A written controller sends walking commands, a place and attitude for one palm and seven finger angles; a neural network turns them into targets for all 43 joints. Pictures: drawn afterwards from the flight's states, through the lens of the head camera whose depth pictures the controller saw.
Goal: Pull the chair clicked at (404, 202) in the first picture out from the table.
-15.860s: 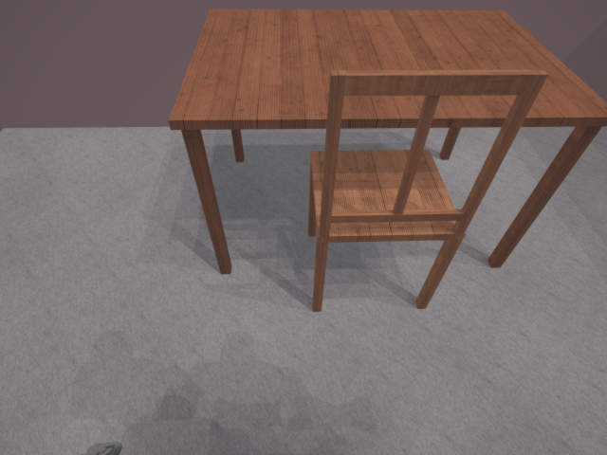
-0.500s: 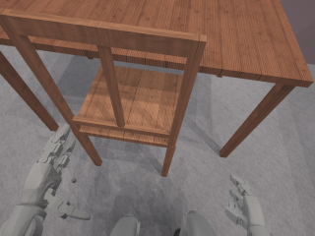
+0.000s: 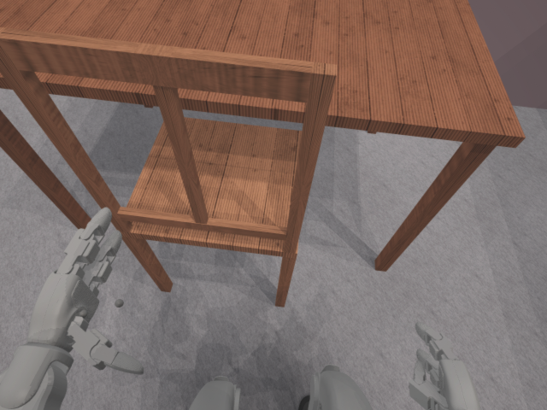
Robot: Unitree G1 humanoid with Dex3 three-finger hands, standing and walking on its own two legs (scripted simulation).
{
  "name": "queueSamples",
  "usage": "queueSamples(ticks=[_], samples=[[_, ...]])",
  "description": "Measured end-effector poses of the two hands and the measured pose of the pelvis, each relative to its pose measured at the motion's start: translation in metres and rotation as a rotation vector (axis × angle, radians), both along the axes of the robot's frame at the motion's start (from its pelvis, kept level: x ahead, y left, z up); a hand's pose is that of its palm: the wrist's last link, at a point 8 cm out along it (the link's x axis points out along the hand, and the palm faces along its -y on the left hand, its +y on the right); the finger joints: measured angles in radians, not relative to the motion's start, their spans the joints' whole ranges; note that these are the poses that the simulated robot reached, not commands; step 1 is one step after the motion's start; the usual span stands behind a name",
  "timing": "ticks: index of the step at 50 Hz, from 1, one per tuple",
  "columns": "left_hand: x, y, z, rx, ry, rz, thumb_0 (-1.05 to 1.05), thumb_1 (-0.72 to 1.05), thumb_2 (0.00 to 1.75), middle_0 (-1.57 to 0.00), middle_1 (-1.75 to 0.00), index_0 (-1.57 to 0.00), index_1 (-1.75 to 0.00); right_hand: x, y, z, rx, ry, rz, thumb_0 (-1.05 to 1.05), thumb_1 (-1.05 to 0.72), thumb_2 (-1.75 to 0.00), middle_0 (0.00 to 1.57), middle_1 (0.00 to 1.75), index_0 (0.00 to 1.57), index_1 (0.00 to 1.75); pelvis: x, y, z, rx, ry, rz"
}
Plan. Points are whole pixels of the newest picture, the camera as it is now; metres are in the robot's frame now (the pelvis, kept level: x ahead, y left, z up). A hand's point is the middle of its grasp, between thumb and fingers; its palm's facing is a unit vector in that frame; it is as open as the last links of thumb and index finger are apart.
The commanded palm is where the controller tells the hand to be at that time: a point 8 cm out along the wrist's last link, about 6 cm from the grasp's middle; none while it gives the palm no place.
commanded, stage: raise the hand toward the chair's back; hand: left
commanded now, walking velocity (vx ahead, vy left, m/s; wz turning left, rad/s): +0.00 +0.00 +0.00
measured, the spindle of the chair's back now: (187, 168) +0.49 +0.17 +0.02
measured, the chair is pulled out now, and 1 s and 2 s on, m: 0.00 0.00 0.00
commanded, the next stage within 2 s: aim the fingers beside a spindle in 0.24 s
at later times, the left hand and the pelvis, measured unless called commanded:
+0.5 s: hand (122, 310) +0.24 +0.20 +0.04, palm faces -0.07 -1.00 -0.05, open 16.9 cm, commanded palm +0.22 +0.25 +0.05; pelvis -0.01 +0.00 +0.00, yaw +0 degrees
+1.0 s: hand (153, 282) +0.28 +0.18 +0.02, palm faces -0.09 -0.99 -0.05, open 16.9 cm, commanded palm +0.26 +0.23 +0.03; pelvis -0.01 +0.00 -0.01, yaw +0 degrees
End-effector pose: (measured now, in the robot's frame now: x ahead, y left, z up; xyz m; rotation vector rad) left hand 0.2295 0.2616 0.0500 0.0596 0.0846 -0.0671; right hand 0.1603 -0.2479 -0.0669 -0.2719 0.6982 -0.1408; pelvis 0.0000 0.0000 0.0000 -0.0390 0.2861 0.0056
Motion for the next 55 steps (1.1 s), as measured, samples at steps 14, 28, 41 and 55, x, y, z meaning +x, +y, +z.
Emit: queueSamples(ticks=[14,28,41,55], samples=[[-0.009,-0.002,-0.002,-0.002,-0.008,0.005,-0.02,-0.50,0.30,-0.06,-0.08,-0.06,-0.09,0.004,0.010,-0.003,0.029,-0.031,0.032,0.01,-0.90,-0.90,0.20,0.30,0.20,0.30,-0.007,-0.002,-0.002,0.002,-0.008,0.002],[-0.002,-0.010,-0.007,-0.010,-0.018,-0.011,-0.02,-0.50,0.30,-0.06,-0.08,-0.06,-0.08,0.006,0.011,-0.008,0.022,-0.038,0.054,0.01,-0.90,-0.90,0.21,0.30,0.20,0.30,-0.010,-0.002,-0.006,0.004,0.002,0.006],[0.024,-0.022,-0.014,-0.007,-0.022,-0.023,-0.02,-0.50,0.30,-0.06,-0.08,-0.06,-0.09,-0.005,0.005,-0.018,0.024,0.010,0.032,0.01,-0.90,-0.90,0.20,0.30,0.20,0.30,-0.008,-0.003,-0.010,0.012,0.028,-0.003],[0.045,-0.031,-0.025,-0.008,-0.035,-0.026,-0.02,-0.50,0.30,-0.06,-0.08,-0.06,-0.09,-0.009,0.001,-0.032,0.027,0.047,0.030,0.01,-0.90,-0.90,0.20,0.30,0.20,0.30,-0.010,-0.006,-0.017,0.021,0.052,-0.007]])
